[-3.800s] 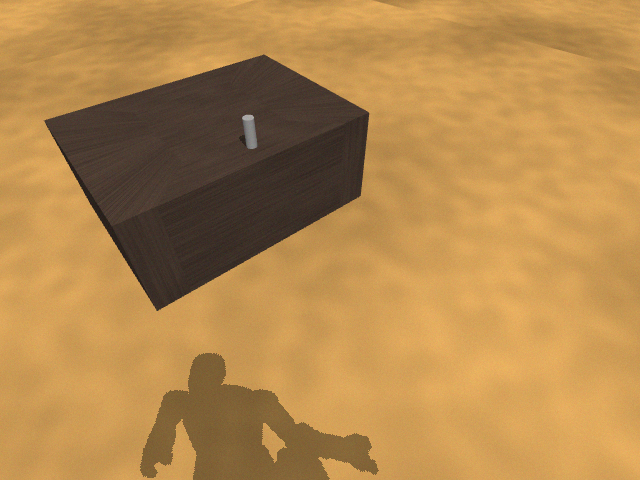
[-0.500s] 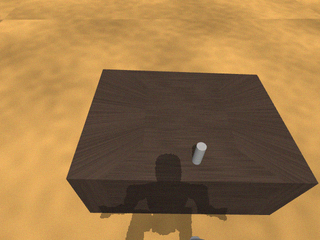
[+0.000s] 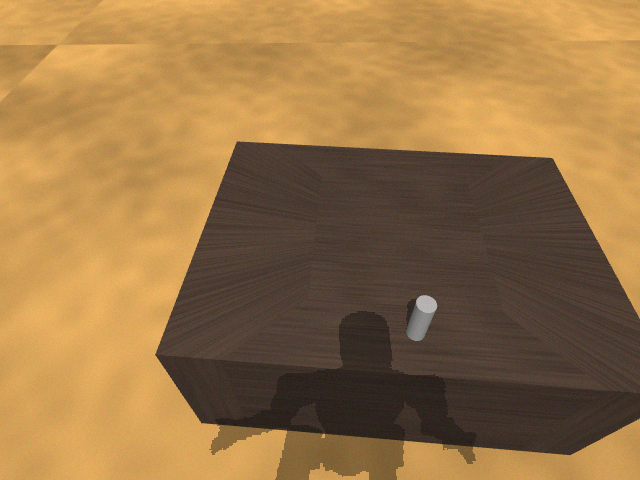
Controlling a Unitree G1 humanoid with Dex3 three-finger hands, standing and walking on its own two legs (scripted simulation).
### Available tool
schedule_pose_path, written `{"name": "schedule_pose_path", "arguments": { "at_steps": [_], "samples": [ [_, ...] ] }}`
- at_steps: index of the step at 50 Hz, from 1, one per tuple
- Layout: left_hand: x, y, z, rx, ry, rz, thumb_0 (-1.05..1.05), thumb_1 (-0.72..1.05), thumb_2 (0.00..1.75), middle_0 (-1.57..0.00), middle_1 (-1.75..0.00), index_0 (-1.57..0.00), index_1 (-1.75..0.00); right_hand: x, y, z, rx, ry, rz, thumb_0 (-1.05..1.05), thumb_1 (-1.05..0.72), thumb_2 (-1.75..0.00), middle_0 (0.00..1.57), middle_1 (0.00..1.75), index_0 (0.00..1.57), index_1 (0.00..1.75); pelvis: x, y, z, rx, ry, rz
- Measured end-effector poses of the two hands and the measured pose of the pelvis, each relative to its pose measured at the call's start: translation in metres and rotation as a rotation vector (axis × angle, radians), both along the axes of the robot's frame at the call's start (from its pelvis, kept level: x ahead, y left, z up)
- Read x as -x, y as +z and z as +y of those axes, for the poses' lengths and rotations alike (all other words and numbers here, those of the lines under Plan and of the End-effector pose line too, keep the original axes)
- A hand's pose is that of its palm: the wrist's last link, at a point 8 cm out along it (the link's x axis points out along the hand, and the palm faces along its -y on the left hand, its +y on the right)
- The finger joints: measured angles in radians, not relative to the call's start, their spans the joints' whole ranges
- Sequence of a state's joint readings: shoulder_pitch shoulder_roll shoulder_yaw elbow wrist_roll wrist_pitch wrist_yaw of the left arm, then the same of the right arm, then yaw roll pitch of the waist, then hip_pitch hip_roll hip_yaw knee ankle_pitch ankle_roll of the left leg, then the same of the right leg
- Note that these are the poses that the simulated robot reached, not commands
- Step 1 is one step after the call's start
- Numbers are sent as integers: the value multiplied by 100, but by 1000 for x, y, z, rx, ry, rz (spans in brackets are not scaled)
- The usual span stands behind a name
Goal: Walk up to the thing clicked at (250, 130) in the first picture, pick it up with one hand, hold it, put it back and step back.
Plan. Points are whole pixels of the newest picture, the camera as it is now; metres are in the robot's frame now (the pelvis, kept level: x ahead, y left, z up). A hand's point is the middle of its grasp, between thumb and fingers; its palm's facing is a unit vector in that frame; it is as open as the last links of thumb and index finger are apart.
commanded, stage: walk up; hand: right
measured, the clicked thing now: (420, 319) +0.49 -0.21 -0.24
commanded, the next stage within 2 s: stand in 1.38 s
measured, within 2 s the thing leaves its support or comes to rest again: neither
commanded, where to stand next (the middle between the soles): +0.10 +0.02 m, yaw -3 degrees
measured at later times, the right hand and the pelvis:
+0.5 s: hand out of the picture +0.13 -0.25 -0.13, palm faces +0.00 +0.94 -0.34, open 7.3 cm; pelvis +0.03 +0.01 +0.02, yaw -2 degrees
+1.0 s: hand out of the picture +0.10 -0.26 -0.13, palm faces +0.05 +0.94 -0.33, open 7.3 cm; pelvis +0.03 +0.01 +0.03, yaw -3 degrees
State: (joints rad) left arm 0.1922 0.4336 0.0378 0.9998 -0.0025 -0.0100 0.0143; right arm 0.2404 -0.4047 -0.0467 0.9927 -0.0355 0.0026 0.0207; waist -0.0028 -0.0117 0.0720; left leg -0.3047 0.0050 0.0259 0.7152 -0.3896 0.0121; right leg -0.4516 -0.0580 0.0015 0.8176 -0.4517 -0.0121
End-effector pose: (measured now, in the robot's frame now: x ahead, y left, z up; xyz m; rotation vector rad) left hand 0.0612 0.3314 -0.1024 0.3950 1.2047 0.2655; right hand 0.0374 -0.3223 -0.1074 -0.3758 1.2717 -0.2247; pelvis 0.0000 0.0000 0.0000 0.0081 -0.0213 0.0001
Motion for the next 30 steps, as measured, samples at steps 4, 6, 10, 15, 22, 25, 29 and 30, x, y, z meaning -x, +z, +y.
{"name": "schedule_pose_path", "arguments": {
  "at_steps": [4,6,10,15,22,25,29,30],
  "samples": [
    [-2,-2,-6,14,-3,-5,1,91,90,-20,-30,-20,-30,-11,-3,3,-8,-6,-4,0,-90,-90,21,30,21,30,-3,0,0,22,-2,-17],
    [-3,-3,-9,28,-12,-5,1,91,90,-20,-30,-20,-30,-20,-3,7,-15,-4,-18,0,-90,-90,21,30,21,30,-4,1,2,17,2,-17],
    [-11,-2,-14,56,-29,4,1,91,90,-20,-30,-20,-30,-36,-1,18,-34,4,-53,0,-91,-90,20,30,21,30,-7,6,8,0,-6,-11],
    [-28,0,-18,79,-35,-11,1,90,90,-20,-30,-21,-30,-55,5,30,-57,13,-75,0,-91,-90,21,30,21,30,-16,12,10,9,-21,-11],
    [-50,6,-20,78,-42,-27,1,91,90,-20,-30,-20,-30,-79,13,32,-61,5,-102,0,-90,-90,21,30,21,30,-25,18,9,5,-27,-10],
    [-57,8,-20,73,-49,-26,1,91,90,-20,-30,-20,-30,-85,16,29,-57,-5,-112,0,-90,-90,21,30,21,30,-27,20,9,2,-32,-10],
    [-65,11,-21,69,-59,-23,0,91,90,-20,-30,-20,-30,-88,18,25,-52,-20,-112,0,-90,-90,21,30,21,30,-30,22,8,1,-36,-9],
    [-67,12,-22,68,-62,-22,0,91,90,-20,-30,-20,-30,-88,18,24,-51,-23,-111,0,-90,-90,21,30,21,30,-30,23,8,1,-37,-9]
  ]
}}
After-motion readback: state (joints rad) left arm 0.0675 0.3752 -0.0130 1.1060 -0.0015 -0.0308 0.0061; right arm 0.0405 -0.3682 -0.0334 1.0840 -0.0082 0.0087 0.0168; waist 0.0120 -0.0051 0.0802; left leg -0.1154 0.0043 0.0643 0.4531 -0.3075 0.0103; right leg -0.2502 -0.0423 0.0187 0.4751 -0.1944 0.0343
